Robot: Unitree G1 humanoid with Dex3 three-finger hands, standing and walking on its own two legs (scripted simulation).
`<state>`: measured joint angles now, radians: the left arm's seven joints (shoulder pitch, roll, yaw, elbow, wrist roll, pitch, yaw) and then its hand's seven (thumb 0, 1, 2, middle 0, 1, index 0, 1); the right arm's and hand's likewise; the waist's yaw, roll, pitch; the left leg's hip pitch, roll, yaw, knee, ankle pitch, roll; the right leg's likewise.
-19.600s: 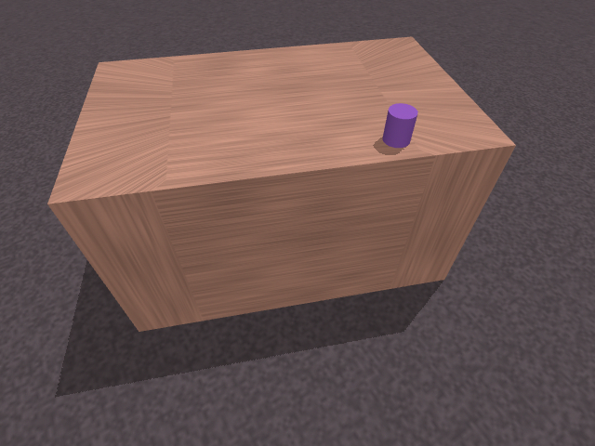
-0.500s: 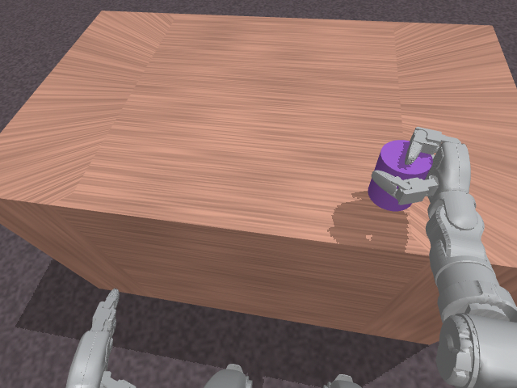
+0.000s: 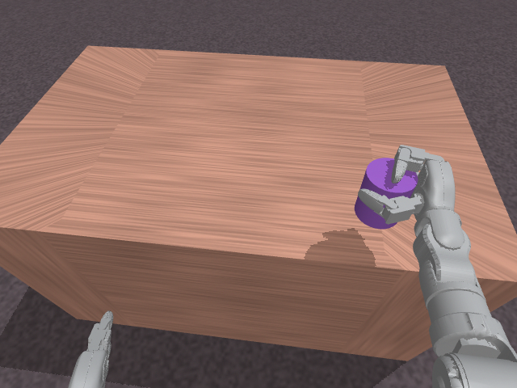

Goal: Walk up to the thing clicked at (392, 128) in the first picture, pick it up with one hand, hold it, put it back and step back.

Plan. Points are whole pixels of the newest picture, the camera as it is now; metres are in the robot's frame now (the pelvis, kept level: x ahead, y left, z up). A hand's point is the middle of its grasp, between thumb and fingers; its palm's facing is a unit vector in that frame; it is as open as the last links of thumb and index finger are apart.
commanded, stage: lift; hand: right
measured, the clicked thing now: (383, 194) +0.42 -0.16 +0.06
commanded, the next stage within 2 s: hold in 0.98 s
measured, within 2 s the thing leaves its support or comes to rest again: neither
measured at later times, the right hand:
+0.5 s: hand (415, 183) +0.37 -0.16 +0.15, palm faces +0.08 +1.00 -0.01, open 6.4 cm
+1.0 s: hand (435, 186) +0.34 -0.17 +0.17, palm faces +0.09 +1.00 -0.02, open 6.3 cm
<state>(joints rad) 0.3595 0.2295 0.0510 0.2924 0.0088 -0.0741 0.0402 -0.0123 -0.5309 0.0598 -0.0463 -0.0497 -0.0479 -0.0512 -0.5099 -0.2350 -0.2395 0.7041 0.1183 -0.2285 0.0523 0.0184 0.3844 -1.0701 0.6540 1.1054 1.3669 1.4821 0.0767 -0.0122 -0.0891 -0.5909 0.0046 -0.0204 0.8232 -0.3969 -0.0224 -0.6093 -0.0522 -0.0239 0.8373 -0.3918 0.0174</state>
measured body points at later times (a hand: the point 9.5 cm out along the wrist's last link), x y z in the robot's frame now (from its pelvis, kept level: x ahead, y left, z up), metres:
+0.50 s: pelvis +0.01 +0.00 +0.02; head +0.01 +0.01 +0.47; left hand +0.18 +0.26 -0.04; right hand +0.36 -0.22 +0.15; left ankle +0.01 +0.13 -0.70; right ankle +0.01 -0.13 -0.70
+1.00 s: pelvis +0.01 +0.01 +0.03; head +0.00 +0.02 +0.48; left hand +0.18 +0.26 -0.04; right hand +0.33 -0.22 +0.18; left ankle +0.01 +0.13 -0.70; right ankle +0.01 -0.13 -0.70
